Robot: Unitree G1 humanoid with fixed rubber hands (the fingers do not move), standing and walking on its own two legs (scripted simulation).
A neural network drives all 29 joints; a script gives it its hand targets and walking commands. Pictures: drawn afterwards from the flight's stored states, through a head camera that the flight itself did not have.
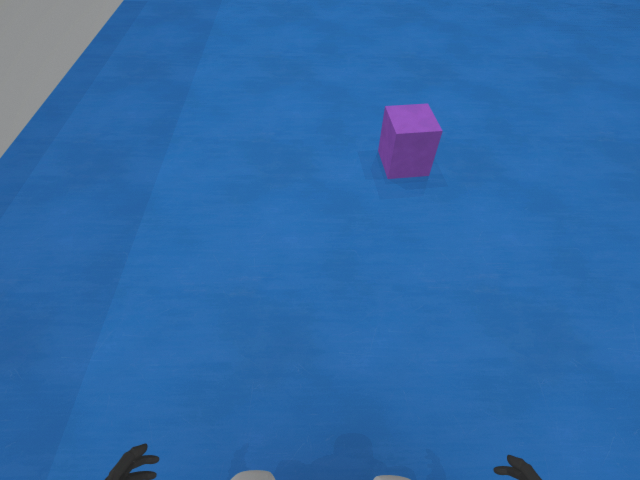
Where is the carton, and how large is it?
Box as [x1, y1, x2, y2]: [378, 103, 442, 178]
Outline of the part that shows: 427,103 385,106 378,151 387,178 428,175 442,131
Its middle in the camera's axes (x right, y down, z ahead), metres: +0.39 -0.46 +1.77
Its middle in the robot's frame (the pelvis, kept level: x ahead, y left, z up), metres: +1.55 -0.35 -0.62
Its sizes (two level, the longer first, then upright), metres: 0.210 0.200 0.250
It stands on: the floor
